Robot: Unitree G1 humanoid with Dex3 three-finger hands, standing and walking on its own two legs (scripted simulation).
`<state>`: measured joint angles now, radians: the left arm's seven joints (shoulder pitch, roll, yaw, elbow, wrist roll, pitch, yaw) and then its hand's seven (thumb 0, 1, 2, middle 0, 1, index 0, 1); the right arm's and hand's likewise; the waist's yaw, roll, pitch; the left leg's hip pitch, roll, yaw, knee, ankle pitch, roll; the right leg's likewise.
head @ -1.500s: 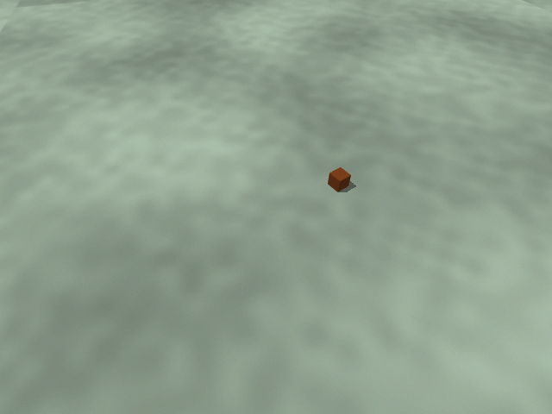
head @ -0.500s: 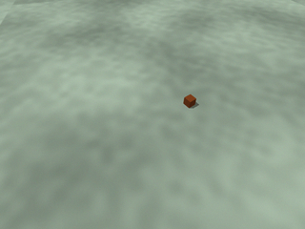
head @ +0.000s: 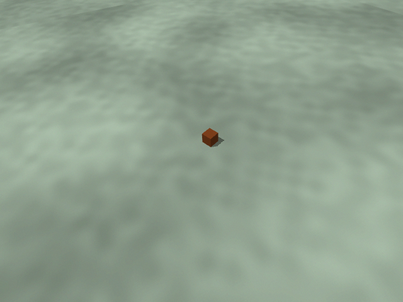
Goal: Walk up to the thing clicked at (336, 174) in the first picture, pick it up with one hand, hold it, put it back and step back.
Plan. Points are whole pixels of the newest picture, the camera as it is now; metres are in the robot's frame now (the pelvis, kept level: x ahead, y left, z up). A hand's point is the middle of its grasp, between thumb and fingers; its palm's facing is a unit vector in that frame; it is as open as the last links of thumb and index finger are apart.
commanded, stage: walk up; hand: left
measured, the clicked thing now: (210, 137) +1.27 -0.04 -0.71
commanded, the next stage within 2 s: none
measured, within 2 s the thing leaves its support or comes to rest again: neither
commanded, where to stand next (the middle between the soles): +0.84 -0.16 m, yaw -15 degrees
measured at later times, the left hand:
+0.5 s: hand (107, 236) +0.32 +0.26 -0.12, palm faces -0.25 -0.91 -0.33, open 7.4 cm
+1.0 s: hand (146, 166) +0.53 +0.18 -0.10, palm faces -0.27 -0.88 -0.38, open 7.4 cm
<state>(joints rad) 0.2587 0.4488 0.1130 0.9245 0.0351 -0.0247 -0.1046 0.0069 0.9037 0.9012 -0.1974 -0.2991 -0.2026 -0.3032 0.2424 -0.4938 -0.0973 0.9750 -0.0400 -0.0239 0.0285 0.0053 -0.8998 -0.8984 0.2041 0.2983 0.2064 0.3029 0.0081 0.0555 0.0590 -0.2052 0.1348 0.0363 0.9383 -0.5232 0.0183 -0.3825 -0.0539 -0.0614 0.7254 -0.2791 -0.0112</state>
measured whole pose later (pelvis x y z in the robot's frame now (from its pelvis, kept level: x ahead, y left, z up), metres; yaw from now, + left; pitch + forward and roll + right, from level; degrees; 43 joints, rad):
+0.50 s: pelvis +0.20 +0.00 +0.02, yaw -10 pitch -2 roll +1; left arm 0.29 0.45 0.05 0.87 0.01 -0.04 -0.07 0.01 0.90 0.90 -0.20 -0.30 -0.20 -0.30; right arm 0.33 -0.40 -0.05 0.86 -0.02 -0.11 0.05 0.00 -0.90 -0.90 0.21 0.30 0.21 0.30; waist -0.04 -0.07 0.06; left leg -0.23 0.05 0.15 0.52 -0.25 0.02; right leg -0.45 -0.01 0.05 1.04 -0.35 -0.03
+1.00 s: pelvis +0.39 -0.07 +0.02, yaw -14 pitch -3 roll -1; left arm 0.29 0.40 0.03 0.83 0.01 -0.07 -0.06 0.01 0.90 0.90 -0.20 -0.30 -0.21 -0.30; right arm 0.29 -0.44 -0.05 0.86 -0.02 -0.05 0.07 0.00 -0.90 -0.90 0.20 0.30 0.21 0.30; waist 0.01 0.06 0.07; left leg -0.48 0.11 0.03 0.84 -0.33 0.02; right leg -0.23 0.00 -0.03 0.55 -0.27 -0.03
